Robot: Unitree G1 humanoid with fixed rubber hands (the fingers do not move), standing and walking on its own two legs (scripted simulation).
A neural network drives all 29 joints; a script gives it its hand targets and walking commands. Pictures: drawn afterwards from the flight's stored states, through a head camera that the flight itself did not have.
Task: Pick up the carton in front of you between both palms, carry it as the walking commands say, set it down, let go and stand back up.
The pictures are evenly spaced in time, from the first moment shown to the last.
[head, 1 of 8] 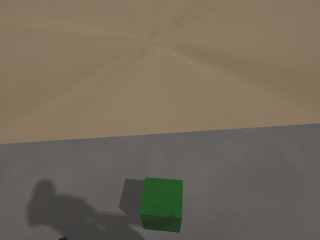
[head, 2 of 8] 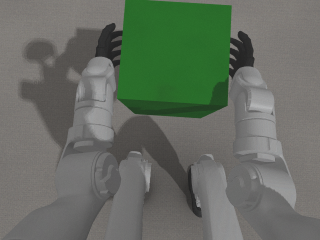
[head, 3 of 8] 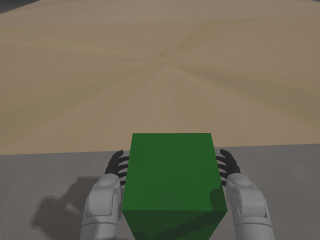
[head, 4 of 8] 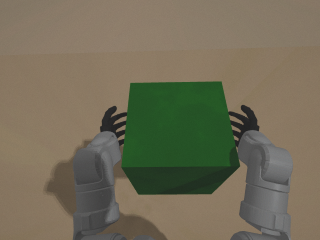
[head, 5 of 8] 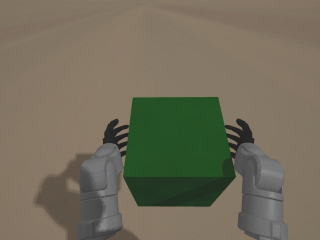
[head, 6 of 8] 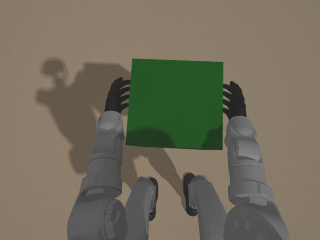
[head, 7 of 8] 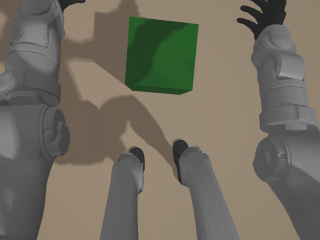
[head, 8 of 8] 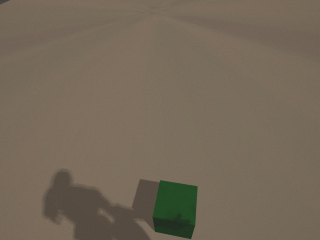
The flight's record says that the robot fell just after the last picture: no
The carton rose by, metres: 1.05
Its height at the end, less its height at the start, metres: +0.34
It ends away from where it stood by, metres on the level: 4.80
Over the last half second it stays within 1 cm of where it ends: yes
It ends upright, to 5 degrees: yes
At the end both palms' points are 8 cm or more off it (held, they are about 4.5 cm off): yes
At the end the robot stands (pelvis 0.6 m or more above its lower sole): yes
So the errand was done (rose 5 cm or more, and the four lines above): yes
